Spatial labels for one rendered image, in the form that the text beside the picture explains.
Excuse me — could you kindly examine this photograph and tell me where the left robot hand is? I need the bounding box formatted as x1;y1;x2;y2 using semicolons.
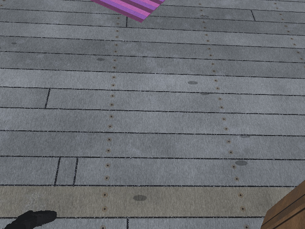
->
3;210;57;229

